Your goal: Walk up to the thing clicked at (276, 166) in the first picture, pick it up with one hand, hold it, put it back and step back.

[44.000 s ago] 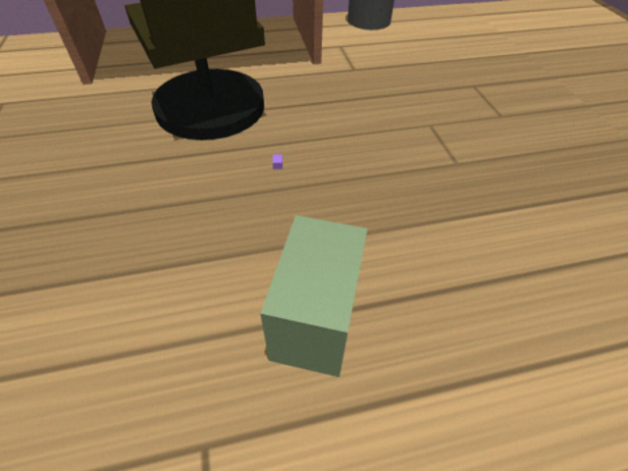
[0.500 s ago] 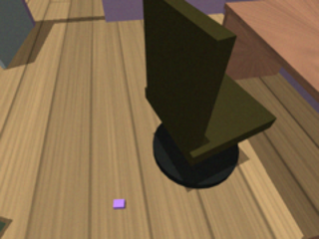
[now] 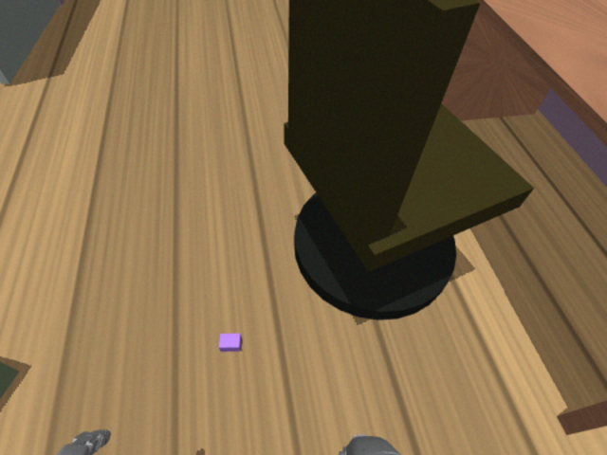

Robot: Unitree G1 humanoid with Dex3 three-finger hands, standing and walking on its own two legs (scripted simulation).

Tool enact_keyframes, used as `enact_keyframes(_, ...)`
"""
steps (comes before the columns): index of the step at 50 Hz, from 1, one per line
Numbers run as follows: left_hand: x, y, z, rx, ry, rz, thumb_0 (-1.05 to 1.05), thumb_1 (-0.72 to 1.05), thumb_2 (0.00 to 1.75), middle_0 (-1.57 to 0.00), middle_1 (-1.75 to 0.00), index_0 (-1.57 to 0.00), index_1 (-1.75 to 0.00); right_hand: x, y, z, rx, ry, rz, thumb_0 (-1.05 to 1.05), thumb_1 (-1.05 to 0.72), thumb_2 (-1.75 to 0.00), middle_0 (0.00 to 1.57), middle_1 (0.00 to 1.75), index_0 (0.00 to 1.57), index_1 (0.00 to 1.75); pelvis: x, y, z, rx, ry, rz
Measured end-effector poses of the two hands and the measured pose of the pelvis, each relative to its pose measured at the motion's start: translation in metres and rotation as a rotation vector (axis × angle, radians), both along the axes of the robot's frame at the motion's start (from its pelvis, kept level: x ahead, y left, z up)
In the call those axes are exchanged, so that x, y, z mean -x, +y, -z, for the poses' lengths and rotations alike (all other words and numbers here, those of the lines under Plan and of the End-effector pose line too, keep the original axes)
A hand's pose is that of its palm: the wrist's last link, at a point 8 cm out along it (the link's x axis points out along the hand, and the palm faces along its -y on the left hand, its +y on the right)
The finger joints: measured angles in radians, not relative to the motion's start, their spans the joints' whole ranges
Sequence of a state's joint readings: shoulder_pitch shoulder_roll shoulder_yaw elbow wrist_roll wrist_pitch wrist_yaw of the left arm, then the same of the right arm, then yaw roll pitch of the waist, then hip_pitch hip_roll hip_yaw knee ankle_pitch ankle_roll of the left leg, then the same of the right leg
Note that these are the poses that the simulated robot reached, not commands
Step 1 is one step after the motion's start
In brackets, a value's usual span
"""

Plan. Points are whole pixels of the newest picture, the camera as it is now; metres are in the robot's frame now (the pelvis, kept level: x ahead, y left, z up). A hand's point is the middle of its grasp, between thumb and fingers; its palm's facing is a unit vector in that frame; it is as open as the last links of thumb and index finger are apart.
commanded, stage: walk up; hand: left
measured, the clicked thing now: (230, 342) +0.51 +0.21 -0.74
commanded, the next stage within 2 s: none
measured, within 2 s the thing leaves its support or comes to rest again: neither
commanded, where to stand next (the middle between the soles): +0.11 -0.02 m, yaw -1 degrees
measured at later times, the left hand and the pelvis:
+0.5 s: hand (135, 445) +0.16 +0.23 -0.14, palm faces -0.07 -0.92 -0.37, open 7.4 cm; pelvis +0.02 -0.01 +0.00, yaw -1 degrees
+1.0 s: hand out of the picture +0.06 +0.24 -0.12, palm faces -0.05 -0.92 -0.39, open 7.4 cm; pelvis +0.03 -0.04 +0.01, yaw -2 degrees
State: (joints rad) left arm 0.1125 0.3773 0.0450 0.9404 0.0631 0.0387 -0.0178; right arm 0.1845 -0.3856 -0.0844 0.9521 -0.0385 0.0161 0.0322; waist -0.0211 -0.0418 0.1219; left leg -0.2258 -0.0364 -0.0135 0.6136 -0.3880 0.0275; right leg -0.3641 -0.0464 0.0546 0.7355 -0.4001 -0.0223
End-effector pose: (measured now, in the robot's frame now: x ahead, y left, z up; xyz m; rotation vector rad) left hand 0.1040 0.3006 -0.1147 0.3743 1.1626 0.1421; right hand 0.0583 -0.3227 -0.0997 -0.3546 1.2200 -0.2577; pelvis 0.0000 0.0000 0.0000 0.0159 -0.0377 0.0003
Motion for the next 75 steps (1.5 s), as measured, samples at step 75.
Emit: enact_keyframes(75, 0.011, -0.001, 0.007, -0.029, -0.006, -0.011, 0.00, 0.90, 0.89, -0.20, -0.30, -0.21, -0.30, -0.083, 0.023, 0.005, -0.042, -0.228, -0.104, 0.01, -0.91, -0.90, 0.20, 0.30, 0.21, 0.30, 0.010, -0.007, 0.015, 0.024, -0.012, 0.063)
